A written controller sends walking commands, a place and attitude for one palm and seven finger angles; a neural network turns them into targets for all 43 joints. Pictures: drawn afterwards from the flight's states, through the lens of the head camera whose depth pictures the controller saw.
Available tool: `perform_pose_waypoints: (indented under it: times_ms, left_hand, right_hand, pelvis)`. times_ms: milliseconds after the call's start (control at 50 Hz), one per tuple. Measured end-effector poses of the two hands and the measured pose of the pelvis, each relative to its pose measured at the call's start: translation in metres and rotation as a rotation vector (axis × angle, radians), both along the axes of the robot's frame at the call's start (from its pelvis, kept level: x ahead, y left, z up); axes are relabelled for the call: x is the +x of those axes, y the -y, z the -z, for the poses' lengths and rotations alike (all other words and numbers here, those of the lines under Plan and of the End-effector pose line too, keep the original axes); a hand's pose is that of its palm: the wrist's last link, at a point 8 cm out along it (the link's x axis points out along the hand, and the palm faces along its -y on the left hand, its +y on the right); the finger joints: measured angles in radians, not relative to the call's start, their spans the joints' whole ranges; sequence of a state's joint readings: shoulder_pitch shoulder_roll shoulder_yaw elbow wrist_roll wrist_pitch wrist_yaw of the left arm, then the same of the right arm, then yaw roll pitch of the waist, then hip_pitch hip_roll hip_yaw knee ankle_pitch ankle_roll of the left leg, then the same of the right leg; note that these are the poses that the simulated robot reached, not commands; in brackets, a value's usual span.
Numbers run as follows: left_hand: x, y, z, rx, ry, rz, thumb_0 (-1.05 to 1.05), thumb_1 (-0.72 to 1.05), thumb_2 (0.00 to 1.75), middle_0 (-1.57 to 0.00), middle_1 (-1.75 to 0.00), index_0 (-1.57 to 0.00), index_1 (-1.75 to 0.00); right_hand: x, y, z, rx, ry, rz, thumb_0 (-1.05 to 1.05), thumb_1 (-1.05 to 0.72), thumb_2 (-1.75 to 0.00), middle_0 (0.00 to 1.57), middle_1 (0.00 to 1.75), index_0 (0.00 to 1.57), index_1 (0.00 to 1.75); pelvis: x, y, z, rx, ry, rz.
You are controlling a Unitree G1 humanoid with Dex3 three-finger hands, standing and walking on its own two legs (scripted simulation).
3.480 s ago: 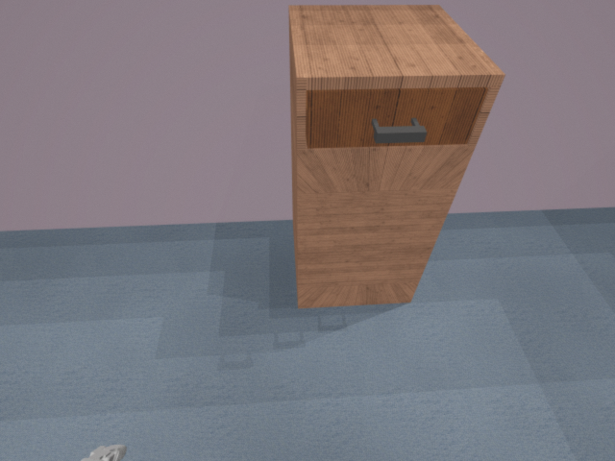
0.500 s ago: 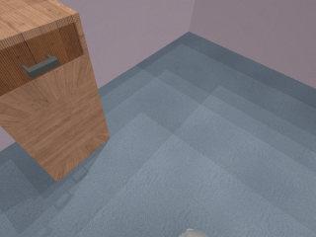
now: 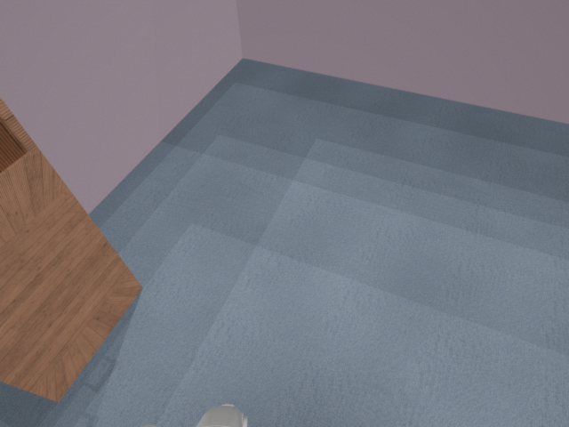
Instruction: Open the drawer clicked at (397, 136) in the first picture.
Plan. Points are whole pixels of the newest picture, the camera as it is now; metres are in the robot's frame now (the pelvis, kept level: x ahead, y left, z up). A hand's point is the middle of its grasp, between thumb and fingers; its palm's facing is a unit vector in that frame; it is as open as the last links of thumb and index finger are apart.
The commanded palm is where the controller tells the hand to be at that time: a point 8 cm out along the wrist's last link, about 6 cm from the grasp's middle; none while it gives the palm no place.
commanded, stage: walk to a spot facing it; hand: left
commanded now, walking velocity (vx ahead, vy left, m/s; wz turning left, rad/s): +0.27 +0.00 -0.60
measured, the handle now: out of the picture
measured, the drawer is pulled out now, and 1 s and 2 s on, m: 0.00 0.00 0.00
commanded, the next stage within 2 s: turn to face it in 1.82 s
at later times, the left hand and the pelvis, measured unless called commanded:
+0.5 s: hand (159, 390) +0.20 +0.24 -0.18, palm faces -0.25 -0.96 -0.15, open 7.4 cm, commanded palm none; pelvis +0.10 +0.06 +0.00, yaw -19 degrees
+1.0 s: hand (273, 266) +0.44 +0.06 -0.16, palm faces -0.54 -0.80 -0.25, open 7.3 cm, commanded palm none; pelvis +0.26 -0.07 +0.00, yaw -36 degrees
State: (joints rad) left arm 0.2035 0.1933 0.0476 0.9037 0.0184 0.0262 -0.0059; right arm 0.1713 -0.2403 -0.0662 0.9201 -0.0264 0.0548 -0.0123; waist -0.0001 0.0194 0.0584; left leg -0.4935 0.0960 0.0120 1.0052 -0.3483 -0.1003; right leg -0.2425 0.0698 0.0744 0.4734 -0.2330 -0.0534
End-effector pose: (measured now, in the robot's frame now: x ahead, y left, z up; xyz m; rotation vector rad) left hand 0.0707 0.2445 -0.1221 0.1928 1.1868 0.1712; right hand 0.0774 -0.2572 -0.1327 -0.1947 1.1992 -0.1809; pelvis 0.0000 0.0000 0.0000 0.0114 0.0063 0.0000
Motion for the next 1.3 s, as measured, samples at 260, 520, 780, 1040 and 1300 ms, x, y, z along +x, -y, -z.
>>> perform_pose_waypoints:
  times_ms: [260, 520, 780, 1040, 1300]
  left_hand:
    - [-0.004, -0.060, 0.033, -0.068, -0.169, 0.060, 0.01, 0.90, 0.90, -0.21, -0.30, -0.20, -0.30]
    - [0.148, -0.034, 0.030, -0.080, -0.129, 0.287, 0.01, 0.91, 0.90, -0.20, -0.30, -0.20, -0.30]
    - [0.348, 0.133, 0.041, -0.117, 0.095, 0.596, 0.01, 0.91, 0.90, -0.20, -0.30, -0.20, -0.30]
    - [0.391, 0.141, 0.000, 0.020, -0.014, 0.621, 0.00, 0.92, 0.90, -0.21, -0.30, -0.20, -0.30]
    - [0.428, 0.120, 0.024, 0.067, -0.268, 0.565, 0.01, 0.90, 0.90, -0.21, -0.30, -0.20, -0.30]
  right_hand:
    - [0.020, -0.052, -0.032, -0.074, 0.142, 0.078, 0.00, -0.91, -0.90, 0.20, 0.30, 0.21, 0.30]
    - [-0.088, -0.105, -0.019, -0.005, -0.199, 0.411, 0.00, -0.91, -0.90, 0.20, 0.30, 0.20, 0.30]
    - [-0.103, -0.122, 0.014, 0.200, -0.468, 0.690, 0.01, -0.91, -0.90, 0.20, 0.30, 0.21, 0.30]
    - [0.140, 0.056, -0.001, 0.035, 0.150, 0.623, 0.00, -0.91, -0.90, 0.20, 0.30, 0.20, 0.30]
    - [0.309, 0.121, -0.017, -0.049, 0.281, 0.569, 0.01, -0.91, -0.90, 0.20, 0.30, 0.20, 0.30]
  pelvis:
    - [0.036, -0.053, 0.003, -0.049, 0.003, 0.175]
    - [0.106, -0.053, -0.002, -0.060, 0.002, 0.343]
    - [0.194, 0.022, 0.032, -0.022, 0.008, 0.509]
    - [0.278, 0.072, 0.000, 0.008, 0.008, 0.645]
    - [0.395, 0.098, 0.013, -0.012, -0.023, 0.787]
